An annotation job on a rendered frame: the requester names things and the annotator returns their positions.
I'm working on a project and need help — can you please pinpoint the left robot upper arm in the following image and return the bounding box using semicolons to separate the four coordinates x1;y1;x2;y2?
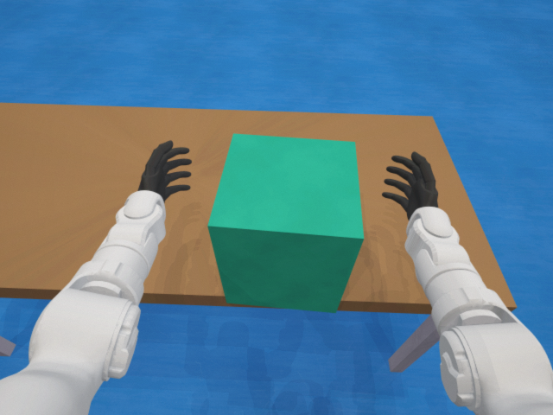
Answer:
0;288;141;415

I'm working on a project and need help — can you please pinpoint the carton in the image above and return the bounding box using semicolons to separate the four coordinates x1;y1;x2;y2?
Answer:
207;133;364;313

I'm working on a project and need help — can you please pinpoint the robot right hand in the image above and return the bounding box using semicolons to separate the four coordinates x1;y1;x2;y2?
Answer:
382;151;438;220

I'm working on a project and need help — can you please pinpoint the left robot forearm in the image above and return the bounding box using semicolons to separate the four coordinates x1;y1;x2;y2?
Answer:
29;190;166;362

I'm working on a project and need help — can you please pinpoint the right robot forearm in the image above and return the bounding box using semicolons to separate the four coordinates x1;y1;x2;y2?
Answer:
404;207;553;386

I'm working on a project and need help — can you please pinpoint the robot left hand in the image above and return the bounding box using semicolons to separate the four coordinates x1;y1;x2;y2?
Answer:
138;140;192;203

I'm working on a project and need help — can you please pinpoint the table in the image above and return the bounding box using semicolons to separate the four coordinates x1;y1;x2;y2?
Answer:
0;103;517;373

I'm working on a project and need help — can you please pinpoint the right robot upper arm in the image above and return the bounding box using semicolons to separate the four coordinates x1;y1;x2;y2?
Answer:
439;322;553;415

